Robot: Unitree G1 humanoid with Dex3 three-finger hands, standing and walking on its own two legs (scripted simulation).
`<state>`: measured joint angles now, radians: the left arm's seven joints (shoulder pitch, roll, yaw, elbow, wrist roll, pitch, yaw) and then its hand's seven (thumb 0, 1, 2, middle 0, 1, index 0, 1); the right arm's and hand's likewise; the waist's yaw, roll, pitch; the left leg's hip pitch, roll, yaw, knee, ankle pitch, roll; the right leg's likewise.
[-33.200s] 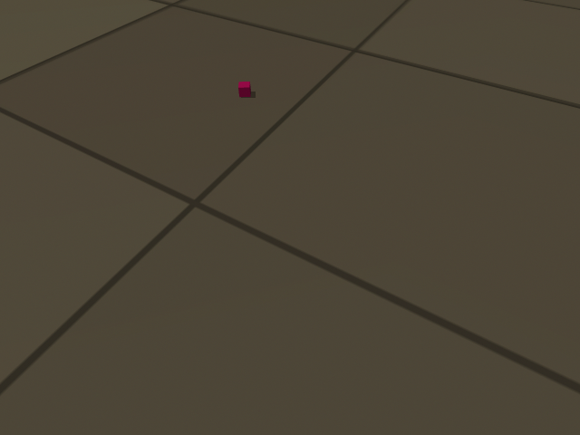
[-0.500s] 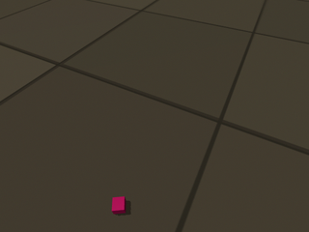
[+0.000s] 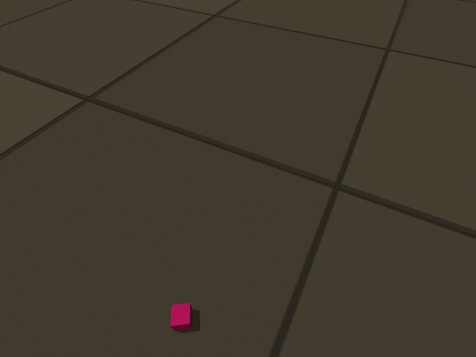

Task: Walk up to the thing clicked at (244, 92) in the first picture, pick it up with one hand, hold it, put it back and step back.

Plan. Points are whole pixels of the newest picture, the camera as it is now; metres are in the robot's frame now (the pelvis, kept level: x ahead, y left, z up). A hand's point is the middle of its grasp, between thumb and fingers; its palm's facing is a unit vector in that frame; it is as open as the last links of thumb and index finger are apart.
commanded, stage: stand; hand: left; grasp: from above
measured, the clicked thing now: (181, 316) +0.40 +0.24 -0.75
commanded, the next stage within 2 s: step back in 0.28 s
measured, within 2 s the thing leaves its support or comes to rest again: neither
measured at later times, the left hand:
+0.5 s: hand out of the picture +0.07 +0.27 -0.17, palm faces -0.01 -0.92 -0.40, open 7.4 cm
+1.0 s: hand out of the picture -0.03 +0.29 -0.18, palm faces +0.05 -0.92 -0.39, open 7.4 cm
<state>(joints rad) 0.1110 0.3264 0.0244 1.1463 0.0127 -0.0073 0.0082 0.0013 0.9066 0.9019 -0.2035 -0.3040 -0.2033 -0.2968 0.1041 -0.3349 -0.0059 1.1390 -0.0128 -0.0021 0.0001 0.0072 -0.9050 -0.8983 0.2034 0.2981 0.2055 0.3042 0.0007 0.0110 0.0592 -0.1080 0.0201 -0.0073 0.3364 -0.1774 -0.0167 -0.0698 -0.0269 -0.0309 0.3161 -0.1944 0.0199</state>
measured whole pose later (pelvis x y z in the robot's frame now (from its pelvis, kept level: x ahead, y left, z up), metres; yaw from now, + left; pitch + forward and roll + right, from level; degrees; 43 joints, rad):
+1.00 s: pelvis -0.14 +0.01 -0.03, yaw +4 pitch -2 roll +1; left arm 0.09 0.38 0.07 0.82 0.01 0.04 0.03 0.00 0.90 0.90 -0.21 -0.30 -0.21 -0.30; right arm 0.14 -0.39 -0.05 0.93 -0.03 0.06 0.00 0.01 -0.91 -0.90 0.20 0.30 0.21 0.30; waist 0.00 -0.03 0.21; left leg -0.25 -0.06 -0.03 0.67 -0.38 0.02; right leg -0.43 -0.08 -0.03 0.69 -0.23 0.01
